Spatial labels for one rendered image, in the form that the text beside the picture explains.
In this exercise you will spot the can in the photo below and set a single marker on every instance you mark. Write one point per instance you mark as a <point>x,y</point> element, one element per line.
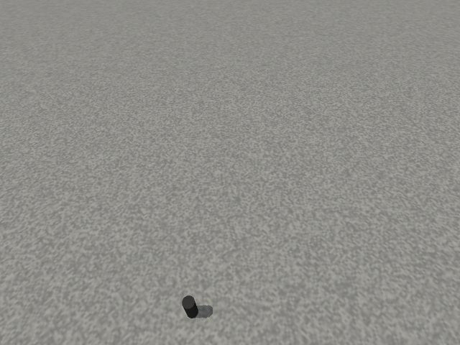
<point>190,306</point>

